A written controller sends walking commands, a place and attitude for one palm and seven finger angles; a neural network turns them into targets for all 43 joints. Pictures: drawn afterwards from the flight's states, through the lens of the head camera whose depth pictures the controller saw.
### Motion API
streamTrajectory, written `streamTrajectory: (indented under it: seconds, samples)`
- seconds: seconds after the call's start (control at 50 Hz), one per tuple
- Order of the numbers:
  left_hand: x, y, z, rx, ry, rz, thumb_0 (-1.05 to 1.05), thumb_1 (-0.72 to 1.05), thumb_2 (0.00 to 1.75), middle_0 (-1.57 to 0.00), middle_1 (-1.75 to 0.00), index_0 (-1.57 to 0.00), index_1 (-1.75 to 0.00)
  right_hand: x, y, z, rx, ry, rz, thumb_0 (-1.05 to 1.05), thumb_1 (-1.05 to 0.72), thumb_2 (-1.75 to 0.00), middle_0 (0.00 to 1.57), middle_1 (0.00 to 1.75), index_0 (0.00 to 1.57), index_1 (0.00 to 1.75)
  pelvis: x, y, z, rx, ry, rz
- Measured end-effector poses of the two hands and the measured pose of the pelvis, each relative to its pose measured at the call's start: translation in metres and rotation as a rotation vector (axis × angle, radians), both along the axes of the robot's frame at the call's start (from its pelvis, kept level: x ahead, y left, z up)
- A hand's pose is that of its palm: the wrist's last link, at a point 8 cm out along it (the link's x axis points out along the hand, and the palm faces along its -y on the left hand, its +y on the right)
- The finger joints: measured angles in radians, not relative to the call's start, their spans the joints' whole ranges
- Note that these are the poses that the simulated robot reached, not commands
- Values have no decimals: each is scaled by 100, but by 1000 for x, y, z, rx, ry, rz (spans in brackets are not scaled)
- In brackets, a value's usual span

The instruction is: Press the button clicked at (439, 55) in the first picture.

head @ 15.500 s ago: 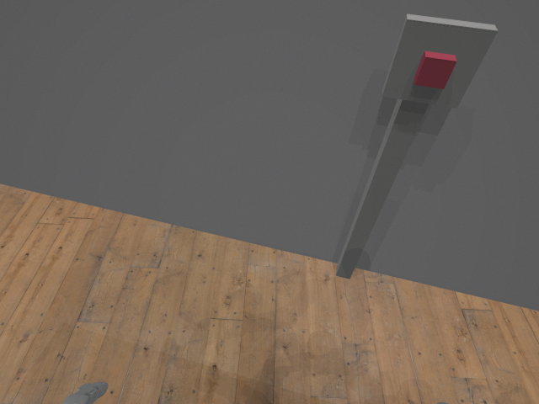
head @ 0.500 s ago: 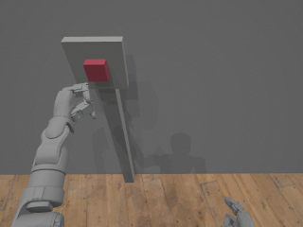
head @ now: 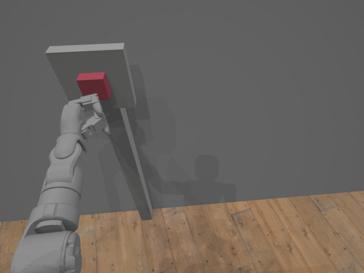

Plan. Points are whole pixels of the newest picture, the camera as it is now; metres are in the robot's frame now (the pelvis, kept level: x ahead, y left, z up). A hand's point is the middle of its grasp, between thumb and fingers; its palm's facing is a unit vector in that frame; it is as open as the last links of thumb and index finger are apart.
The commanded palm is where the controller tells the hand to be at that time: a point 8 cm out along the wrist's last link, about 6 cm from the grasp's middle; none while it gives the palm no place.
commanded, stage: aim a knuckle at the button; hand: left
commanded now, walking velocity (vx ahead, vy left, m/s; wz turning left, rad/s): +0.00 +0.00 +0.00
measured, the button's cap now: (95, 86) +0.49 +0.21 +0.17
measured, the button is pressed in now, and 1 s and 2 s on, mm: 0 0 5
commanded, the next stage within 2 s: press the button with the knuckle in 1.30 s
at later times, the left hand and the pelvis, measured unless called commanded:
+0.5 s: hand (104, 125) +0.40 +0.17 +0.13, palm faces +0.13 -0.99 +0.01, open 3.1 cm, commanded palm +0.37 +0.23 +0.14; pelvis -0.01 +0.00 +0.00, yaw +1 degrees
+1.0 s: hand (107, 119) +0.40 +0.17 +0.15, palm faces +0.12 -0.99 -0.01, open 3.1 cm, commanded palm +0.37 +0.22 +0.14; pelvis -0.01 +0.00 +0.00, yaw +1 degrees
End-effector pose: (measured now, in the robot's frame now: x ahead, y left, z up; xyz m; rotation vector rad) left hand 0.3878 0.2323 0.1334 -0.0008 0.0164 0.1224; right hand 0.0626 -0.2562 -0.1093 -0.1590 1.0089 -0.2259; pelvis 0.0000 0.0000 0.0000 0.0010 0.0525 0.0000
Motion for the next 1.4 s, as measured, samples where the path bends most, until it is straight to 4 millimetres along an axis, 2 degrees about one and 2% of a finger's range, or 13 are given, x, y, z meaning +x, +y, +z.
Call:
streamTrajectory:
  seconds: [0.12,0.28,0.4,0.48,0.58,0.66,0.8,0.88,1.0,1.12,1.26,1.4]
  samples:
    - [-13,5,-4,1,-14,16,2,90,90,-130,-150,-130,-150,16,2,3,-1,-39,26,1,-91,-90,20,30,20,30,-2,-2,0,-2,-10,7]
    - [-20,1,13,9,-66,-8,2,90,90,-130,-150,-130,-150,46,8,10,3,-126,71,1,-91,-90,20,30,20,30,-6,-1,-1,-3,-19,20]
    - [-19,-6,2,-16,6,-17,2,90,90,-130,-150,-130,-150,58,14,15,9,-162,95,1,-91,-90,20,30,20,30,-9,0,-1,-3,-19,28]
    - [-20,-7,-2,-10,-6,0,2,90,90,-130,-150,-130,-150,57,16,16,9,-163,99,0,-91,-90,21,30,20,30,-11,0,-2,-2,-18,21]
    - [-21,-1,11,6,-74,10,2,90,90,-130,-150,-130,-150,47,16,13,10,-141,88,0,-91,-90,21,30,20,30,-10,0,-1,-2,-23,16]
    - [-19,2,15,16,-53,-4,2,90,90,-130,-150,-130,-150,38,15,9,12,-112,77,1,-91,-90,21,30,20,30,-10,1,-2,-5,-25,22]
    - [-18,-9,-2,-13,8,-26,2,90,90,-130,-150,-130,-150,26,14,4,8,-77,66,1,-91,-90,20,30,20,30,-12,5,-1,-5,-17,22]
    - [-18,-18,1,-8,-40,-21,2,90,90,-130,-150,-130,-150,24,15,5,5,-80,65,1,-91,-90,20,30,20,30,-12,5,-2,-4,-18,15]
    - [-12,-14,13,13,-59,-1,2,90,90,-130,-150,-130,-150,24,15,6,11,-93,54,1,-91,-90,20,30,20,30,-12,4,-2,-3,-23,9]
    - [-15,-6,8,3,-9,2,2,90,90,-130,-150,-130,-150,28,14,7,17,-100,56,1,-91,-90,20,30,20,30,-10,3,-1,-4,-21,12]
    - [-22,-10,1,-2,-29,-4,2,90,90,-130,-150,-130,-150,37,12,9,6,-106,79,1,-91,-90,20,30,20,30,-10,1,-1,-4,-23,20]
    - [-13,-12,9,7,-37,-3,2,90,90,-130,-150,-130,-150,43,12,10,3,-118,82,1,-91,-90,20,30,20,30,-10,-1,-2,-3,-19,22]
